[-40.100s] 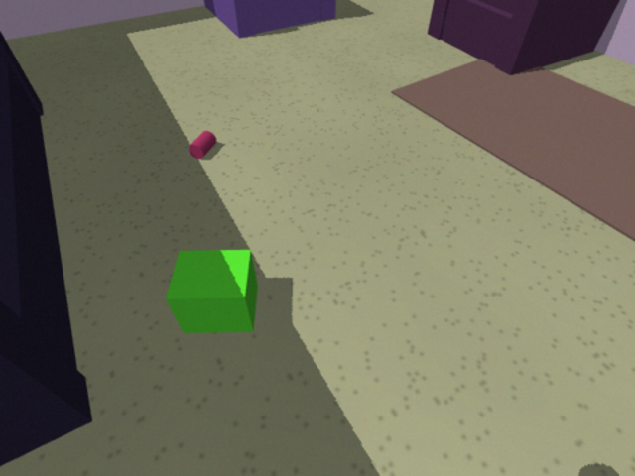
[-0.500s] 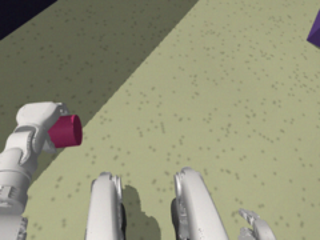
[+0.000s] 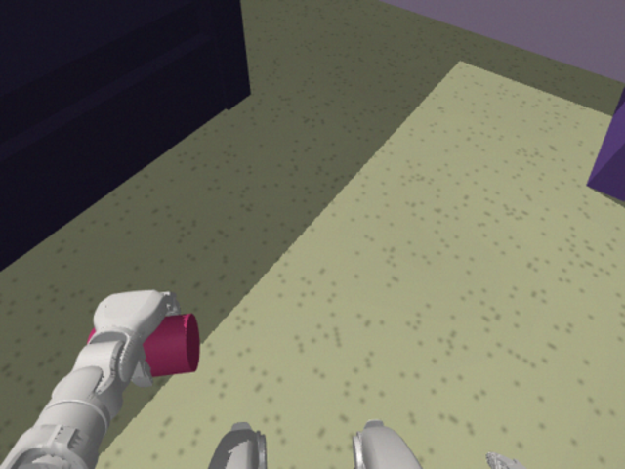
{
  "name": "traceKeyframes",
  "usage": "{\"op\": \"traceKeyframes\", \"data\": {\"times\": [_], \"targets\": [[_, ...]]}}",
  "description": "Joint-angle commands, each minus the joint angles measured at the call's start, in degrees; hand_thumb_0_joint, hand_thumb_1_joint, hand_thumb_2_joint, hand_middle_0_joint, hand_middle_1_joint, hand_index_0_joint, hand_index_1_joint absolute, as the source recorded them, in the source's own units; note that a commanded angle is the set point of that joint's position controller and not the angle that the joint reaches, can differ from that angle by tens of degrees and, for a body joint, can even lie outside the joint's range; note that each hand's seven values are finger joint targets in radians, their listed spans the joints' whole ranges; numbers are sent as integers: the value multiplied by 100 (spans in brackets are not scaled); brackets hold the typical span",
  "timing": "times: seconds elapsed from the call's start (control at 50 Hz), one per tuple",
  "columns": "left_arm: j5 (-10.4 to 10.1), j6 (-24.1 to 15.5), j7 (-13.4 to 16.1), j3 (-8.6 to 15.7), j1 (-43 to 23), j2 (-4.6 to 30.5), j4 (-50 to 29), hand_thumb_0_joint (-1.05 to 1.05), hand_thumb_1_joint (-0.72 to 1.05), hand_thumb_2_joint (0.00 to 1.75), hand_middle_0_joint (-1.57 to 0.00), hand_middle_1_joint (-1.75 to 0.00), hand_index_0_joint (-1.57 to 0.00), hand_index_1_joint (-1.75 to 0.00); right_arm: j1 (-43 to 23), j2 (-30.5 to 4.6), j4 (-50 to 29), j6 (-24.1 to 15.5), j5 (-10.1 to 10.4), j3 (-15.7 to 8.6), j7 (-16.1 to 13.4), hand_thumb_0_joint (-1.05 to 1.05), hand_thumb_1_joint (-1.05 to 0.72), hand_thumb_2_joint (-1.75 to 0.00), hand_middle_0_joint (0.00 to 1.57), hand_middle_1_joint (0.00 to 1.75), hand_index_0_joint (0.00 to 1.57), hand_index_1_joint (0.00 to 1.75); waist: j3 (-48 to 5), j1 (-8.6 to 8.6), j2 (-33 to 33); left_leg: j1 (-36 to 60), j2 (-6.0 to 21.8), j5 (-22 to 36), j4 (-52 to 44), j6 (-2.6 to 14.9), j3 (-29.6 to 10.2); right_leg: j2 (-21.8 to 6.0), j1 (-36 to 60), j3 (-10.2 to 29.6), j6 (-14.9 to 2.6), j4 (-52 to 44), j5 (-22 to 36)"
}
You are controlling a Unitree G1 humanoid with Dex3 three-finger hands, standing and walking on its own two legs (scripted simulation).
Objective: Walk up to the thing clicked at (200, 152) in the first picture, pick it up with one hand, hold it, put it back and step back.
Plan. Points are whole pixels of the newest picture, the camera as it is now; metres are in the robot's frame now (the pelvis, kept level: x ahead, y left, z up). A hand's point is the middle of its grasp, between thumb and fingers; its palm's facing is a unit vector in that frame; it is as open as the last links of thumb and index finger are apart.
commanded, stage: lift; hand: left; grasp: from above
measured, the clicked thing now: (147, 347) +0.34 +0.24 -0.12
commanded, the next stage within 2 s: hold in 0.36 s
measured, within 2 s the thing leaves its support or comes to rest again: neither
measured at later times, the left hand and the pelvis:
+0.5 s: hand (140, 304) +0.35 +0.22 -0.01, palm faces -0.47 -0.06 -0.88, open 11.0 cm; pelvis +0.04 +0.00 +0.07, yaw +0 degrees
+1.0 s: hand (132, 286) +0.36 +0.22 +0.03, palm faces -0.49 -0.03 -0.87, open 10.9 cm; pelvis +0.06 +0.00 +0.09, yaw -1 degrees
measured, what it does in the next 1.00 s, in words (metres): rises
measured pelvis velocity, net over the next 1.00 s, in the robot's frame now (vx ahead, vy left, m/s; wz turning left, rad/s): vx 0.06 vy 0.00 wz -0.01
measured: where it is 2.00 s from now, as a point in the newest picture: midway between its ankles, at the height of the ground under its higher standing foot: outside the picture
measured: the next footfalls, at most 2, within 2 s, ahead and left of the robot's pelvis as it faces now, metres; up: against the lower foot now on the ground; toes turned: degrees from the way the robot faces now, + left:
none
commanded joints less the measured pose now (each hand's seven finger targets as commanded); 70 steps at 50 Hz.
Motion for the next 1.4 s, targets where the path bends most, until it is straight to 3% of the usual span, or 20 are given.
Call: {"op": "traceKeyframes", "data": {"times": [0.0, 0.04, 0.08, 0.22, 0.32, 0.36, 0.38, 0.42, 0.52, 0.7, 0.76, 0.84, 1.08, 1.12, 1.16, 1.2, 1.26, 1.3, 1.34, 1.38], "targets": [[-7, 60, 501, 555, -2109, 1290, -1109, 0, 74, 85, -108, -66, -108, -66, 145, -857, -510, -242, 10, -318, -83, 0, -89, -90, 20, 30, 20, 30, -1844, -24, 370, 2181, -272, 295, -1713, 11, -29, 246, 1039, 2, -268, -1578, 415], [11, 104, 517, 451, -2151, 1141, -1024, 0, 75, 85, -109, -65, -109, -65, 204, -835, -465, -246, 2, -315, -81, 0, -89, -90, 20, 30, 20, 30, -1843, -89, 257, 2376, -268, 575, -1810, 7, -16, 249, 1236, 2, -254, -1709, 657], [-4, 143, 556, 593, -2047, 1272, -1014, 0, 76, 86, -110, -65, -109, -65, 197, -865, -491, -236, -9, -349, -74, 0, -89, -90, 20, 30, 20, 30, -1860, 35, 311, 2580, -282, 779, -1978, -8, 2, 235, 1489, -3, -250, -1848, 824], [-69, 244, 492, 439, -1865, 1076, -993, 0, 75, 85, -109, -64, -109, -65, 94, -823, -606, -162, 7, -367, -56, 0, -89, -90, 20, 30, 20, 30, -1613, 62, 83, 3028, -357, 975, -2461, 18, 114, 213, 2114, 101, -208, -2496, 1001], [-105, 259, 420, 426, -1761, 1041, -1060, 0, 75, 83, -110, -61, -109, -62, 149, -833, -569, -114, 36, -413, -64, 0, -89, -89, 20, 30, 20, 30, -1612, 108, 80, 3526, -339, 1542, -2768, -14, 102, 235, 2517, 75, -213, -2709, 1491], [-119, 231, 375, 307, -1916, 875, -1112, 0, 75, 82, -109, -62, -109, -62, 169, -815, -533, -102, 23, -409, -63, 0, -89, -89, 20, 30, 20, 30, -1535, 14, 19, 3583, -334, 1701, -2829, -9, 105, 246, 2593, 80, -205, -2789, 1653], [-84, 233, 377, 418, -1840, 1042, -1130, 0, 76, 80, -110, -62, -110, -61, 155, -823, -533, -93, 33, -430, -69, 0, -89, -89, 20, 30, 20, 30, -1578, 120, 23, 3647, -359, 1830, -2868, 3, 150, 231, 2757, 105, -197, -2849, 1798], [-106, 224, 349, 327, -1837, 879, -1223, 0, 76, 79, -109, -62, -110, -62, 172, -827, -545, -77, 33, -444, -53, 0, -88, -89, 20, 30, 20, 30, -1609, 78, 141, 3863, -347, 2002, -2962, -33, 158, 233, 2776, 81, -219, -2880, 1908], [-36, 220, 316, 359, -1957, 996, -1290, 0, 75, 77, -108, -61, -109, -60, 111, -880, -547, -40, 39, -467, -52, 0, -89, -89, 20, 30, 20, 30, -1460, 65, 86, 4109, -346, 2204, -3163, -37, 177, 238, 2984, 58, -210, -3093, 2067], [-81, 201, 52, 311, -1764, 923, -1388, 0, 75, 82, -110, -59, -109, -60, 17, -878, -664, 36, 76, -488, -25, 0, -88, -89, 20, 30, 20, 30, -1362, 173, 28, 4451, -383, 2611, -3442, -27, 271, 228, 3452, 76, -193, -3348, 2462], [10, 196, -57, 331, -1662, 992, -1391, 0, 75, 79, -109, -58, -110, -58, -6, -886, -702, 68, 83, -503, -20, 0, -88, -89, 20, 30, 20, 30, -1291, 220, 18, 4476, -376, 2778, -3502, -17, 274, 250, 3509, 70, -214, -3376, 2569], [-34, 175, -174, 331, -1681, 987, -1589, 0, 76, 81, -109, -59, -109, -59, -55, -902, -777, 121, 79, -507, -14, 0, -88, -89, 20, 30, 20, 30, -1331, 197, 77, 4671, -353, 2902, -3594, -12, 276, 257, 3568, 60, -217, -3467, 2637], [-68, 142, -253, 333, -1570, 960, -1767, 0, 74, 81, -111, -55, -109, -56, -210, -886, -909, 192, 83, -459, -15, 0, -88, -89, 20, 30, 20, 30, -1115, 256, -30, 4785, -358, 2716, -3867, 16, 291, 234, 3819, 48, -209, -3720, 2503], [-60, 125, -254, 402, -1724, 1086, -1952, 0, 74, 81, -111, -55, -110, -57, -292, -881, -959, 201, 98, -453, -31, 0, -89, -89, 20, 30, 20, 30, -1241, 319, 37, 4842, -385, 2668, -3897, 33, 315, 220, 3857, 79, -197, -3773, 2497], [-42, 128, -276, 327, -1603, 976, -1897, 0, 73, 79, -109, -55, -109, -56, -280, -876, -947, 211, 96, -443, -31, 0, -89, -89, 20, 30, 20, 30, -1075, 241, -77, 4798, -400, 2563, -3923, 57, 341, 204, 3860, 98, -184, -3817, 2453], [-66, 122, -293, 457, -1675, 1151, -2043, 0, 76, 79, -111, -56, -110, -57, -356, -872, -953, 218, 99, -448, -45, 0, -89, -89, 20, 30, 20, 30, -1191, 349, 55, 4870, -393, 2597, -3965, 43, 340, 205, 3917, 85, -196, -3836, 2447], [-69, 103, -359, 319, -1658, 990, -2000, 0, 75, 78, -110, -55, -110, -56, -398, -858, -946, 222, 92, -423, -50, 0, -89, -89, 20, 30, 20, 30, -1052, 252, -39, 4882, -382, 2461, -4014, 51, 323, 207, 3848, 83, -191, -3887, 2312], [-87, 81, -362, 397, -1630, 1073, -2128, 0, 74, 77, -111, -54, -110, -55, -448, -862, -983, 220, 107, -418, -58, 0, -89, -89, 20, 30, 20, 30, -1081, 352, 47, 4918, -372, 2413, -4069, 34, 302, 214, 3877, 64, -215, -3904, 2212], [-103, 96, -357, 438, -1467, 1099, -1935, 0, 73, 78, -110, -55, -109, -56, -522, -859, -1004, 227, 102, -400, -65, 0, -89, -89, 20, 30, 20, 30, -877, 353, -23, 4855, -371, 2257, -4110, 35, 305, 214, 3847, 50, -208, -3981, 2044], [-118, 74, -361, 354, -1726, 1050, -2209, 0, 75, 76, -110, -57, -110, -56, -586, -849, -1034, 214, 103, -391, -75, 0, -89, -89, 20, 30, 20, 30, -958, 297, 2, 4905, -381, 2141, -4136, 51, 317, 204, 3826, 78, -197, -4017, 1982]]}}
